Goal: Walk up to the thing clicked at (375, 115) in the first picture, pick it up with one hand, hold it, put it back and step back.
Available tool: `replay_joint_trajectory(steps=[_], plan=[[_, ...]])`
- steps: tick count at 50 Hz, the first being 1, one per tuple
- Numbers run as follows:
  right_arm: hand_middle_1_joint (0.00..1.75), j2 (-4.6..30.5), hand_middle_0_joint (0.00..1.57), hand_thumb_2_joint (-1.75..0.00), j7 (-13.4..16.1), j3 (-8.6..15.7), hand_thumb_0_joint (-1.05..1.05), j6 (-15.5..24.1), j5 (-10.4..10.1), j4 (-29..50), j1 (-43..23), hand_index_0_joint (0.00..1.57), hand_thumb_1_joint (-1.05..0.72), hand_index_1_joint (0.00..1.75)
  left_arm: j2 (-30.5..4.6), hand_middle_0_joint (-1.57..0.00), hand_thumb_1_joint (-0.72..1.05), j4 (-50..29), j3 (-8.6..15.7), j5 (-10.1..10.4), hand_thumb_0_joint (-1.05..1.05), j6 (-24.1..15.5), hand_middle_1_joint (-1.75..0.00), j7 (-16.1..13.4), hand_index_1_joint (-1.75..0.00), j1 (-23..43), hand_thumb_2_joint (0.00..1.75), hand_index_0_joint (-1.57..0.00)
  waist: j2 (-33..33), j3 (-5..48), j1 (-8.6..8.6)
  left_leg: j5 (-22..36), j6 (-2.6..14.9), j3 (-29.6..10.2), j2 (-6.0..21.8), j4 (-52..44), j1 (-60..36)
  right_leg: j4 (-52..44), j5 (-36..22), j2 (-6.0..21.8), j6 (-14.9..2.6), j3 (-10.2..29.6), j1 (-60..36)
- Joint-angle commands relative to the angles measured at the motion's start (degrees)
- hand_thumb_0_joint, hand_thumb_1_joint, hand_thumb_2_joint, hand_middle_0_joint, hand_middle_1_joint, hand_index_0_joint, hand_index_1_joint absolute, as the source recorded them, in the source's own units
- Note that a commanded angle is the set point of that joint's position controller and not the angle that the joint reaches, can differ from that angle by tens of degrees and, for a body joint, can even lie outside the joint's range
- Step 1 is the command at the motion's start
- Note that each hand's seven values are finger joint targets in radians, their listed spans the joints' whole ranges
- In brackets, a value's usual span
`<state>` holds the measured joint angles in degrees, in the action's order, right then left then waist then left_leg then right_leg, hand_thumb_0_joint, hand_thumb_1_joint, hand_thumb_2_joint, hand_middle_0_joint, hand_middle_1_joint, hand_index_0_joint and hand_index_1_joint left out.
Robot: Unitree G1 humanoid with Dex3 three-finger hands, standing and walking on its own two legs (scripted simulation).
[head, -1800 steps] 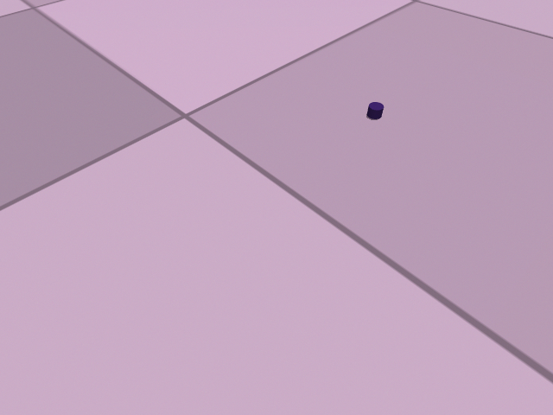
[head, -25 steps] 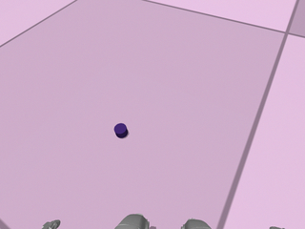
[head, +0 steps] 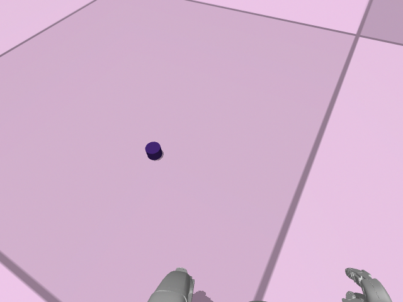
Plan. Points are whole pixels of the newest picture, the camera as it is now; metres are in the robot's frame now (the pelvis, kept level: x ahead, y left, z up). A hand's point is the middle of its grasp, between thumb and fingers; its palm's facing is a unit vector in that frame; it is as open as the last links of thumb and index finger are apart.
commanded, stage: step back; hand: left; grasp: from above
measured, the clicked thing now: (153, 150) +0.97 +0.37 -0.72
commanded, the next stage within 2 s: stand in 1.08 s
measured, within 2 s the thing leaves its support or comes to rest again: neither
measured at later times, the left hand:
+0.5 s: hand out of the picture -0.02 +0.27 -0.14, palm faces +0.10 -0.91 -0.40, open 7.4 cm
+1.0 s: hand out of the picture +0.05 +0.30 -0.14, palm faces +0.10 -0.93 -0.37, open 7.4 cm
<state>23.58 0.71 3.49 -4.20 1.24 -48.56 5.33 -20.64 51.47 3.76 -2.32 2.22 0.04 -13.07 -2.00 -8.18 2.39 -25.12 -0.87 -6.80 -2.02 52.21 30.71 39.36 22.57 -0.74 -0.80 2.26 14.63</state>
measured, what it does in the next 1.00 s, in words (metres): steps on the spot: left foot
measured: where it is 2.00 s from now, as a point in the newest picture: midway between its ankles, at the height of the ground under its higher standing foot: outside the picture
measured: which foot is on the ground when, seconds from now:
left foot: up 0.00-0.20, down 0.22-1.00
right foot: down 0.00-1.00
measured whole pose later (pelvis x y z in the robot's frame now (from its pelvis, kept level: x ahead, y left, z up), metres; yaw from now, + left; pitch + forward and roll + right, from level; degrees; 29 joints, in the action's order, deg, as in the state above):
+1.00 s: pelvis -0.01 +0.03 +0.01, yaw +6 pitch -2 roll +0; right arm 18.9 -0.4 2.2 0.7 1.0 -59.9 4.8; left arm -21.4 59.7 1.8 -0.4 -1.5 -0.4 -6.7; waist 0.3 -4.6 0.8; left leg -17.6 0.1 0.9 0.8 32.1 12.5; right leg 30.8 18.4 1.3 1.4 0.6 10.4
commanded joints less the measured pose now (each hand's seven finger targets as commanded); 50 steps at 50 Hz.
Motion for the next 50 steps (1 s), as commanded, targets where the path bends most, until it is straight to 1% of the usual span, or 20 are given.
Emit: replay_joint_trajectory(steps=[1, 7, 10, 11, 12, 13, 14, 17, 20, 22, 24, 25, 34, 35, 36, 37, 38, 42, 45, 50], plan=[[0.3, 9.73, 0.2, -0.9, 0.97, 2.43, 0.0, 2.15, -0.84, 2.18, 3.26, 0.2, -0.9, 0.3, -15.86, -0.2, 0.9, -6.88, 4.19, -0.48, 0.0, -2.79, -0.3, -1.94, -0.3, 8.19, 0.9, -0.2, 7.95, 5.39, -3.51, -0.17, 0.17, -2.73, -3.88, 15.64, -1.66, -14.91, -16.43, 14.04, -9.61, 10.58, 5.34], [0.3, 9.39, 0.2, -0.9, -0.46, 2.47, 0.0, 3.6, 0.9, 1.71, -0.13, 0.2, -0.9, 0.3, -17.32, -0.2, 0.9, -4.48, 5.02, -0.58, 0.0, -3.42, -0.3, -1.41, -0.3, -0.41, 0.9, -0.2, 11.85, 6.24, 2.81, -6.02, -0.31, 3.31, 1.05, -7.34, -2.03, -16.81, 5.92, 15.76, -10.75, 14.56, -6.53], [0.3, 8.42, 0.2, -0.9, -0.89, 2.93, 0.0, 4.7, 0.6, -2.57, 7.69, 0.2, -0.9, 0.3, -17.14, -0.2, 0.9, -5.09, 4.02, 0.12, 0.0, -2.61, -0.3, -0.78, -0.3, 4.64, 0.9, -0.2, 11.77, 7.49, -2.41, 3.64, 1.81, 7.74, 0.44, -28.33, -21.93, -13.73, 4.95, 14.65, -7.87, 10.08, 4.72], [0.3, 9.43, 0.2, -0.9, -0.69, 3.69, 0.0, 5.12, 0.98, -4.14, 9.26, 0.2, -0.9, 0.3, -13.7, -0.2, 0.9, -4.85, 2.75, 0.03, 0.0, -2.31, -0.3, -0.61, -0.3, 2.67, 0.9, -0.2, 6.06, 8.26, -2.76, 4.84, 2.26, 5.13, 0.28, -31.08, -28.92, -7.4, 4.96, 11.25, -5.86, 6.32, 9.57], [0.3, 12.42, 0.2, -0.9, -0.44, 4.4, 0.0, 5.62, 1.68, -3.99, 10.02, 0.2, -0.9, 0.3, -9.92, -0.2, 0.9, -4.82, 1.59, 0.65, 0.0, -2.24, -0.3, -0.39, -0.3, 1.89, 0.9, -0.2, -5.14, 8.81, -3.09, -9.41, 5.97, -14.5, 10.98, -36.88, -32.92, 2.06, 8.24, 5.43, -1.89, 1.35, 19.46], [0.3, 17.41, 0.2, -0.9, -0.59, 4.58, 0.0, 5.8, 1.41, -2.66, 6.92, 0.2, -0.9, 0.3, -12.33, -0.2, 0.9, -4.12, 2.35, 1.17, 0.0, -2.36, -0.3, -0.6, -0.3, 5.7, 0.9, -0.2, -7.93, 5.83, -4.32, -25.37, 13.08, -27.93, 21.12, -41.25, -18.32, 8.51, 11.23, 2.64, -0.05, -1.53, 17.18], [0.3, 17.2, 0.2, -0.9, -0.78, 4.69, 0.0, 6.1, 0.87, -1.81, 3.77, 0.2, -0.9, 0.3, -15.56, -0.2, 0.9, -3.33, 3.18, 0.7, 0.0, -2.65, -0.3, -0.53, -0.3, 6.48, 0.9, -0.2, -4.27, 1.87, -3.38, -25.94, 15.0, -27.22, 22.07, -42.57, -10.04, 12.83, 10.14, 3.83, -0.42, 1.82, 12.07], [0.3, 12.35, 0.2, -0.9, -0.6, 2.78, 0.0, 6.88, 1.3, -2.17, 1.49, 0.2, -0.9, 0.3, -13.19, -0.2, 0.9, -0.75, 2.76, 1.33, 0.0, -3.45, -0.3, 0.58, -0.3, 2.78, 0.9, -0.2, -3.89, 2.73, -1.36, -10.86, 10.37, -12.84, 14.41, -37.43, -12.55, 5.91, 3.43, 3.77, -0.42, -0.05, 8.03], [0.3, 11.52, 0.2, -0.9, -1.19, 2.66, 0.0, 5.89, 1.01, -2.82, 0.89, 0.2, -0.9, 0.3, -10.92, -0.2, 0.9, 1.37, 2.8, 1.1, 0.0, -4.29, -0.3, 0.52, -0.3, 0.06, 0.9, -0.2, -6.75, 5.65, -0.51, -5.34, 8.58, -6.24, 12.09, -32.41, -11.37, -9.71, -0.69, 0.72, -0.29, -4.25, -3.04], [0.3, 8.27, 0.2, -0.9, -1.06, 1.52, 0.0, 5.02, 0.3, -2.58, 2.07, 0.2, -0.9, 0.3, -12.61, -0.2, 0.9, 2.84, 3.34, 0.09, 0.0, -4.88, -0.3, -0.29, -0.3, -1.05, 0.9, -0.2, -0.33, 5.62, 0.51, -4.42, 4.91, -1.93, 8.21, -23.79, -3.1, -16.58, -3.5, 0.98, -1.36, 0.08, -13.51], [0.3, 7.65, 0.2, -0.9, -0.67, 1.5, 0.0, 4.81, 0.05, -2.58, 1.02, 0.2, -0.9, 0.3, -19.53, -0.2, 0.9, 2.35, 4.43, -0.31, 0.0, -5.3, -0.3, -0.56, -0.3, -0.68, 0.9, -0.2, 10.57, 2.8, 1.39, -7.91, 1.69, 2.19, 0.07, -5.5, 0.07, -28.57, 23.85, 20.09, -10.23, 27.96, -3.8], [0.3, 9.41, 0.2, -0.9, -0.51, 2.15, 0.0, 4.95, 0.29, -3.45, 2.83, 0.2, -0.9, 0.3, -19.22, -0.2, 0.9, 0.95, 4.52, -0.17, 0.0, -5.56, -0.3, -0.54, -0.3, 2.22, 0.9, -0.2, 7.65, 0.56, 0.18, -6.04, 1.26, -0.56, 2.33, -2.21, -0.28, -28.21, 22.19, 22.49, -12.69, 29.41, -1.29], [0.3, 6.86, 0.2, -0.9, -1.17, 2.44, 0.0, 6.37, 0.85, -7.35, 7.5, 0.2, -0.9, 0.3, -14.02, -0.2, 0.9, 0.3, 1.92, 0.8, 0.0, -4.85, -0.3, -0.02, -0.3, 7.48, 0.9, -0.2, 8.68, 7.21, -3.21, 9.8, 1.0, 8.33, 1.13, -25.36, -21.92, -14.07, -7.86, 11.29, -5.9, 4.11, 4.42], [0.3, 7.63, 0.2, -0.9, -0.76, 2.73, 0.0, 6.64, 1.2, -7.34, 7.23, 0.2, -0.9, 0.3, -12.11, -0.2, 0.9, 0.21, 1.08, 0.93, 0.0, -4.63, -0.3, 0.01, -0.3, 6.92, 0.9, -0.2, 5.71, 8.67, -3.67, 12.64, 1.6, 5.18, 3.16, -28.1, -25.52, -10.3, -11.21, 9.67, -4.38, 2.05, 6.28], [0.3, 10.08, 0.2, -0.9, -0.43, 2.87, 0.0, 7.04, 1.44, -6.64, 5.97, 0.2, -0.9, 0.3, -9.4, -0.2, 0.9, -0.1, 0.23, 1.6, 0.0, -4.52, -0.3, 0.06, -0.3, 6.27, 0.9, -0.2, -2.06, 10.41, -2.99, 12.22, 4.09, -7.17, 12.04, -32.24, -25.93, -4.62, -10.98, 5.57, -1.51, -0.95, 8.05], [0.3, 12.85, 0.2, -0.9, -0.43, 2.93, 0.0, 7.1, 0.99, -5.91, 3.06, 0.2, -0.9, 0.3, -10.06, -0.2, 0.9, 1.06, 0.45, 2.32, 0.0, -4.06, -0.3, -0.14, -0.3, 6.33, 0.9, -0.2, -4.6, 9.98, -2.0, 6.28, 9.46, -14.67, 18.2, -34.49, -20.04, -2.06, 1.59, 1.52, -0.21, -3.34, 5.42], [0.3, 13.38, 0.2, -0.9, -0.55, 3.0, 0.0, 6.99, 0.67, -6.02, 1.66, 0.2, -0.9, 0.3, -12.04, -0.2, 0.9, 2.15, 0.99, 1.94, 0.0, -3.89, -0.3, -0.28, -0.3, 6.35, 0.9, -0.2, -3.53, 8.77, -2.12, 5.19, 11.69, -14.47, 18.91, -34.31, -15.94, -0.44, 5.39, 2.31, -0.32, -1.58, 1.34], [0.3, 9.62, 0.2, -0.9, -0.32, 1.51, 0.0, 6.82, -0.05, -6.57, -2.03, 0.2, -0.9, 0.3, -11.97, -0.2, 0.9, 4.77, 0.67, 2.01, 0.0, -5.18, -0.3, -0.77, -0.3, 3.41, 0.9, -0.2, -5.82, 10.79, -0.07, 32.32, 5.04, -0.88, 11.85, -25.72, -18.97, -12.51, -16.68, 4.17, -0.88, -0.05, -6.13], [0.3, 8.51, 0.2, -0.9, 0.09, 1.34, 0.0, 6.51, -0.63, -7.5, -0.01, 0.2, -0.9, 0.3, -14.01, -0.2, 0.9, 4.54, 1.0, 1.95, 0.0, -5.35, -0.3, -1.02, -0.3, 5.93, 0.9, -0.2, -0.69, 13.96, -1.95, 34.81, 2.9, 3.41, 8.32, -23.13, -20.88, -10.07, -30.13, 7.16, -2.21, 2.32, -9.78], [0.3, 8.38, 0.2, -0.9, 0.2, 1.56, 0.0, 6.14, -0.78, -8.49, -2.18, 0.2, -0.9, 0.3, -12.89, -0.2, 0.9, 5.33, 0.34, 1.95, 0.0, -4.81, -0.3, -1.38, -0.3, 7.6, 0.9, -0.2, 1.76, 13.75, -1.88, 34.27, 4.3, 3.26, 9.48, -23.74, -22.88, -10.16, -28.93, 6.5, -1.78, 1.17, -8.23]])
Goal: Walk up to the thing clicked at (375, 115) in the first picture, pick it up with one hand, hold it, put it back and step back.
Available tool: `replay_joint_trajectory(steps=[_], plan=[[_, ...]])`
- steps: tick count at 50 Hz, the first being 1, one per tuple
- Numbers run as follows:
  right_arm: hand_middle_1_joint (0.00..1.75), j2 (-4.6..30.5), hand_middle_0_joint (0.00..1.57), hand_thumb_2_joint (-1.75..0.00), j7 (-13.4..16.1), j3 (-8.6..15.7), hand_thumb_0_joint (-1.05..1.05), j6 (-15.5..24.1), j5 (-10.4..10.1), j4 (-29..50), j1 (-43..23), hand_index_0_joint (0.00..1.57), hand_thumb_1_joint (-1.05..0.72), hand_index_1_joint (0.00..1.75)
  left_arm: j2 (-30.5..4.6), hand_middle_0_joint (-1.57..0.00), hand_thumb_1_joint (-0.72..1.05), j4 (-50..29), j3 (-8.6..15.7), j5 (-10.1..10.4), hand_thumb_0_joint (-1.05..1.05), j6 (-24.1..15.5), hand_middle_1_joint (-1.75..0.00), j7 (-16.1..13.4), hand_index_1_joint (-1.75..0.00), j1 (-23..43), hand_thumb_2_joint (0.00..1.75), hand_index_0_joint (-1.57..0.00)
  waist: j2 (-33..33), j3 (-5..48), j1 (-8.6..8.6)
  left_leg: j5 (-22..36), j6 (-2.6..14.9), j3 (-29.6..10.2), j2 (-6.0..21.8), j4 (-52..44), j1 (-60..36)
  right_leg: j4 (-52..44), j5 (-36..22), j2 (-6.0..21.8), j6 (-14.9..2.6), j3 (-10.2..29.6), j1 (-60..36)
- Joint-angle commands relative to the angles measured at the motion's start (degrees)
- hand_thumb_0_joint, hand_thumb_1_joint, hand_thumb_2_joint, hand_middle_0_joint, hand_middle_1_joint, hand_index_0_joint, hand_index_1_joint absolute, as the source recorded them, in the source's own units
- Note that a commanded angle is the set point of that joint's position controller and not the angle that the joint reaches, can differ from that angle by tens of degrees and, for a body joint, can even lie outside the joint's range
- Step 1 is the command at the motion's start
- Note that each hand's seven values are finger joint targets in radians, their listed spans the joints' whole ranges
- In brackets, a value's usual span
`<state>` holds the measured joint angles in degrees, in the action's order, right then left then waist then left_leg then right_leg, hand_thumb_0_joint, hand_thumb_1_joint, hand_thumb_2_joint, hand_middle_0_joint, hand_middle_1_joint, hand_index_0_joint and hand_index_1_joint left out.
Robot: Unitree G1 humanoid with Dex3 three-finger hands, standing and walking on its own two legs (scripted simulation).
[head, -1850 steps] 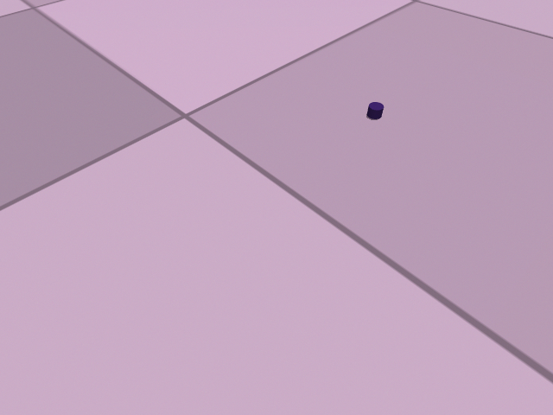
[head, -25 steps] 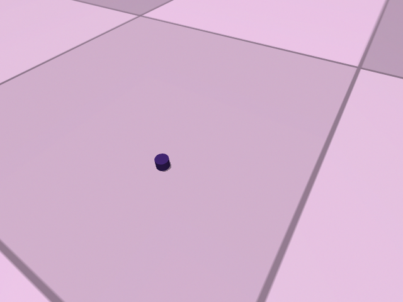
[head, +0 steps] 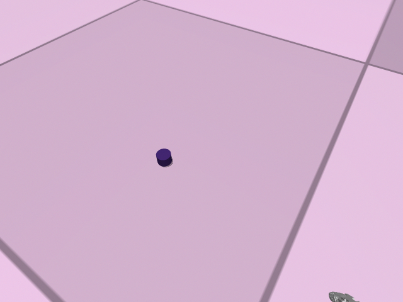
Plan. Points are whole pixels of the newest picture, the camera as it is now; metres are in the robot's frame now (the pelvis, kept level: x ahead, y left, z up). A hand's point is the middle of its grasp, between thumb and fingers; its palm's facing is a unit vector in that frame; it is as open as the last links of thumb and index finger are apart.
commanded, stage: step back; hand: left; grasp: from above
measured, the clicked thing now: (164, 157) +1.01 +0.25 -0.73
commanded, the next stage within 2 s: stand in 0.08 s
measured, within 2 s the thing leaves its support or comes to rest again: neither
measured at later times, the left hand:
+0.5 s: hand out of the picture +0.07 +0.24 -0.14, palm faces -0.03 -0.94 -0.33, open 7.4 cm
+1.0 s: hand out of the picture +0.05 +0.24 -0.14, palm faces -0.02 -0.94 -0.34, open 7.4 cm
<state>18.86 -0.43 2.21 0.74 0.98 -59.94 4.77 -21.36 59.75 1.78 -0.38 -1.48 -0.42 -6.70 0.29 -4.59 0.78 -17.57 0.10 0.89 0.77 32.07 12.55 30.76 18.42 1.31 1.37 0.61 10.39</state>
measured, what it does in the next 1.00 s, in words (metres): stands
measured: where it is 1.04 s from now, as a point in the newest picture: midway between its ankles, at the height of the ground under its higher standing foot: outside the picture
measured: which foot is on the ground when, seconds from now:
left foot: down 0.00-1.00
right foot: down 0.00-1.00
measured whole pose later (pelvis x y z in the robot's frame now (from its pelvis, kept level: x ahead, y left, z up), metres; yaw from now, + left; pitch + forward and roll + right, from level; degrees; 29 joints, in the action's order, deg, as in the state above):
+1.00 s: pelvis -0.02 -0.01 +0.02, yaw +0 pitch -2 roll +0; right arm 20.2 -1.1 0.4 0.5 0.8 -65.9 6.0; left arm -19.7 65.3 0.0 -0.5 -0.9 0.5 -6.9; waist -0.7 -3.4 -0.2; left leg -8.8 -1.0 0.4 1.2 18.7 7.8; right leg 18.8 10.4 0.8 0.7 0.0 6.2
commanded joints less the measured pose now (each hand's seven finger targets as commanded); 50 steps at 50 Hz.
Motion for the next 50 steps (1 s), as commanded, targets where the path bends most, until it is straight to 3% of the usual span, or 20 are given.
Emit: replay_joint_trajectory(steps=[1, 3, 4, 6, 12, 13, 20, 27, 32, 36, 50], plan=[[0.3, 13.03, 0.2, -0.9, 1.31, 2.75, 0.0, 1.09, -0.42, 2.69, -2.29, 0.2, -0.9, 0.3, -11.95, -0.2, 0.9, -2.97, 2.14, -0.07, 0.0, -1.06, -0.3, -0.89, -0.3, 1.95, 0.9, -0.2, -0.36, 9.1, -0.29, 24.3, 3.08, -4.31, 6.3, -4.24, -3.36, -2.37, -23.74, 4.54, -3.86, 3.32, -4.03], [0.3, 12.83, 0.2, -0.9, 1.2, 2.72, 0.0, 0.99, -0.38, 2.57, -3.67, 0.2, -0.9, 0.3, -12.27, -0.2, 0.9, -2.58, 2.25, -0.24, 0.0, -1.02, -0.3, -0.94, -0.3, 2.21, 0.9, -0.2, 0.16, 8.59, -0.18, 21.22, 2.89, -4.09, 6.23, -4.72, -3.16, -3.1, -23.41, 4.86, -3.96, 3.63, -4.04], [0.3, 13.19, 0.2, -0.9, 1.11, 1.87, 0.0, 1.1, -0.78, 1.97, -2.43, 0.2, -0.9, 0.3, -10.15, -0.2, 0.9, -1.62, 1.12, 0.22, 0.0, -0.78, -0.3, -0.66, -0.3, 3.03, 0.9, -0.2, 1.17, 8.17, -0.76, 25.92, 2.76, -6.59, 6.89, -7.58, -4.31, -5.15, -25.67, 5.27, -2.87, 3.77, -4.59], [0.3, 13.48, 0.2, -0.9, 1.04, 1.92, 0.0, 1.25, -0.67, 1.43, -3.2, 0.2, -0.9, 0.3, -10.28, -0.2, 0.9, -1.4, 1.0, 0.36, 0.0, -0.57, -0.3, -0.72, -0.3, 3.04, 0.9, -0.2, 0.54, 8.71, -0.61, 29.76, 2.35, -6.03, 7.18, -8.06, -7.87, -6.55, -26.41, 5.15, -2.34, 3.32, -4.54], [0.3, 12.52, 0.2, -0.9, 0.64, 1.26, 0.0, 1.12, -0.8, 0.43, -5.22, 0.2, -0.9, 0.3, -10.66, -0.2, 0.9, -0.18, 0.63, 0.04, 0.0, -0.67, -0.3, -0.5, -0.3, 5.21, 0.9, -0.2, 0.59, 7.89, -0.78, 22.53, 1.34, -5.42, 6.68, -12.13, -9.27, -12.06, -21.38, 5.73, -1.95, 3.75, -5.44], [0.3, 12.56, 0.2, -0.9, 0.61, 1.13, 0.0, 1.14, -0.69, 0.15, -4.84, 0.2, -0.9, 0.3, -10.96, -0.2, 0.9, -0.14, 0.67, 0.04, 0.0, -0.76, -0.3, -0.45, -0.3, 5.84, 0.9, -0.2, 0.27, 8.68, -1.04, 23.55, 1.21, -5.16, 6.8, -12.55, -8.91, -11.93, -22.41, 5.98, -1.97, 3.66, -7.04], [0.3, 12.4, 0.2, -0.9, 0.36, 0.8, 0.0, 1.26, -0.69, -1.05, -5.91, 0.2, -0.9, 0.3, -10.61, -0.2, 0.9, 1.5, 0.5, -0.12, 0.0, -0.79, -0.3, -0.1, -0.3, 5.38, 0.9, -0.2, -0.44, 6.76, -0.57, 15.38, 0.64, -5.44, 6.59, -15.82, -8.44, -15.21, -14.77, 5.89, -1.79, 3.98, -5.16], [0.3, 12.73, 0.2, -0.9, 0.31, 0.62, 0.0, 1.24, -0.37, -2.22, -4.13, 0.2, -0.9, 0.3, -10.94, -0.2, 0.9, 1.93, 0.53, -0.16, 0.0, -0.9, -0.3, 0.03, -0.3, 5.47, 0.9, -0.2, -0.3, 5.6, -1.03, 10.77, 0.41, -5.63, 6.59, -17.13, -6.63, -16.44, -11.1, 6.02, -1.85, 4.46, -4.65], [0.3, 12.86, 0.2, -0.9, 0.35, 0.5, 0.0, 1.27, -0.34, -2.38, -3.2, 0.2, -0.9, 0.3, -10.87, -0.2, 0.9, 2.17, 0.52, -0.2, 0.0, -0.84, -0.3, 0.07, -0.3, 4.84, 0.9, -0.2, 0.02, 5.93, -1.07, 11.73, 0.62, -5.87, 6.83, -17.01, -6.53, -16.18, -11.61, 6.08, -1.95, 4.42, -4.49], [0.3, 12.94, 0.2, -0.9, 0.26, 0.45, 0.0, 1.01, -0.32, -2.71, -2.16, 0.2, -0.9, 0.3, -11.12, -0.2, 0.9, 2.45, 0.48, -0.17, 0.0, -0.66, -0.3, 0.16, -0.3, 4.16, 0.9, -0.2, 0.41, 3.87, -1.26, 5.95, 0.43, -6.28, 6.4, -17.73, -4.98, -17.0, -5.96, 5.64, -1.97, 4.53, -2.32], [0.3, 13.54, 0.2, -0.9, 0.42, -0.05, 0.0, 1.29, -0.5, -2.61, -1.51, 0.2, -0.9, 0.3, -10.92, -0.2, 0.9, 2.02, 0.25, 0.1, 0.0, -0.7, -0.3, 0.25, -0.3, 2.08, 0.9, -0.2, -0.48, 6.57, -0.77, 13.97, 0.94, -5.84, 6.94, -15.91, -7.17, -15.58, -13.8, 6.12, -2.19, 4.75, -3.9]])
